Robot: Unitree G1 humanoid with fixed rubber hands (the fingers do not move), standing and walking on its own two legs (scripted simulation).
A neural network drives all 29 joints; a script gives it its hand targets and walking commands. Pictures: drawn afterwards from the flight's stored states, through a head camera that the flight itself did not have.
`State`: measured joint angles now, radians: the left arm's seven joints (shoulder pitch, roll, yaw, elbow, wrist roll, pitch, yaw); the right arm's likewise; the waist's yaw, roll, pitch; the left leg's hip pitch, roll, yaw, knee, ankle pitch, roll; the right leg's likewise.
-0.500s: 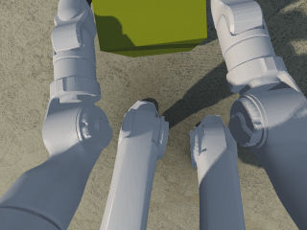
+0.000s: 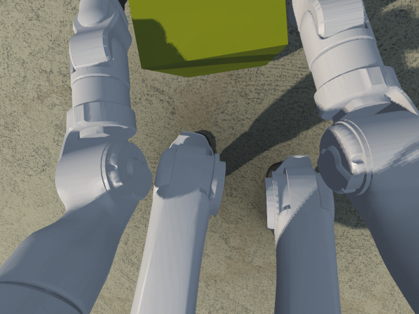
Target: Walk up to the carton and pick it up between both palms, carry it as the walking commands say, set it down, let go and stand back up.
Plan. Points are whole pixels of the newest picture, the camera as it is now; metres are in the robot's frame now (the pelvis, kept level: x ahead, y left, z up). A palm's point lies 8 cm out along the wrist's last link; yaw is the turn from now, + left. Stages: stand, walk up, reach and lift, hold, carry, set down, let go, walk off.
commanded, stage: set down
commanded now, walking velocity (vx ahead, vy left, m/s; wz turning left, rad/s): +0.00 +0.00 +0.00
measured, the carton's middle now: out of the picture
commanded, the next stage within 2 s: none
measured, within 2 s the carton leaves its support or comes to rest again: rests again in 0.60 s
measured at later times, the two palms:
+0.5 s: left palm out of the picture +0.49 +0.26 -0.18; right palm out of the picture +0.56 +0.00 -0.18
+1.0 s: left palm out of the picture +0.49 +0.26 -0.18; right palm out of the picture +0.57 +0.00 -0.18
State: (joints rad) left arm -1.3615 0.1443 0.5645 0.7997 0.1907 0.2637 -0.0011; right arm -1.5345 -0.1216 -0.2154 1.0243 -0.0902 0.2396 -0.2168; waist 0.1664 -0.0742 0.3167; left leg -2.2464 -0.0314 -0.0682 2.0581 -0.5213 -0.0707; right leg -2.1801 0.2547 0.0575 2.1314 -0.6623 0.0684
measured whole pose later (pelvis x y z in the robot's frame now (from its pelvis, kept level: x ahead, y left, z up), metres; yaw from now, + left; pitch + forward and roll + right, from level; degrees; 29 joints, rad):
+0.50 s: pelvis +0.00 +0.00 -0.01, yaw +0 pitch +39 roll +1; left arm -1.37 0.15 0.56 0.84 0.18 0.25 -0.04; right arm -1.55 -0.16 -0.19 1.08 -0.07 0.21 -0.19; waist 0.18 -0.08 0.35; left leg -2.24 -0.01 -0.05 2.10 -0.54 -0.06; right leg -2.18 0.24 0.05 2.18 -0.67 0.06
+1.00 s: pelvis +0.00 +0.00 -0.01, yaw +0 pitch +38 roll +1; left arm -1.39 0.16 0.58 0.89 0.20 0.20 -0.06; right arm -1.56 -0.18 -0.18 1.09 -0.07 0.20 -0.16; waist 0.19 -0.08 0.36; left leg -2.24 0.00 -0.05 2.11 -0.54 -0.06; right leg -2.19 0.22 0.04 2.19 -0.67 0.05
